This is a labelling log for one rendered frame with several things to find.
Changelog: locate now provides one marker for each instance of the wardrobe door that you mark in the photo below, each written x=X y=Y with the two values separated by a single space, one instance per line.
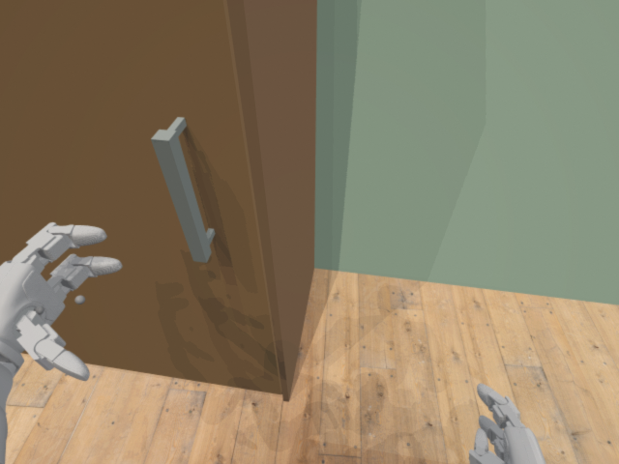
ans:
x=84 y=86

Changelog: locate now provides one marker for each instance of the left robot hand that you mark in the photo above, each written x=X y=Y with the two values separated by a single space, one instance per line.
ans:
x=22 y=288

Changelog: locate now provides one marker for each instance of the robot left forearm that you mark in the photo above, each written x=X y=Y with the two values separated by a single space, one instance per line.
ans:
x=10 y=363

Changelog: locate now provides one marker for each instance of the right robot hand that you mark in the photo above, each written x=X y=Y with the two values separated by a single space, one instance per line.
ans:
x=516 y=444

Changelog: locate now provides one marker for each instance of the handle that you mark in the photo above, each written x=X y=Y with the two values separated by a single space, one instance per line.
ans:
x=174 y=169

